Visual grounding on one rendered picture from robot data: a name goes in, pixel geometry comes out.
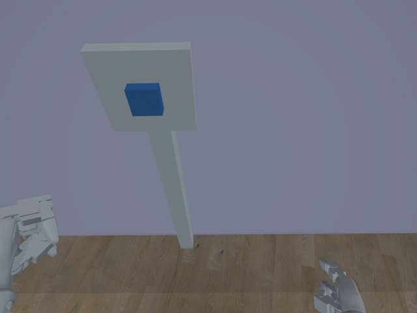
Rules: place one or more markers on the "robot left hand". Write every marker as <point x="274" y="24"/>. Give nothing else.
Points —
<point x="34" y="220"/>

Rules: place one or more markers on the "robot right hand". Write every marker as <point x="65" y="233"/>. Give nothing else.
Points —
<point x="341" y="297"/>

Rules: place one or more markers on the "panel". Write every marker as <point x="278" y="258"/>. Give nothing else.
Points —
<point x="111" y="66"/>

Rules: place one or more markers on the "robot left forearm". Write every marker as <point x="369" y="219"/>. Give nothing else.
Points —
<point x="7" y="299"/>

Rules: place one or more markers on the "button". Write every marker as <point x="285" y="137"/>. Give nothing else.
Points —
<point x="144" y="99"/>

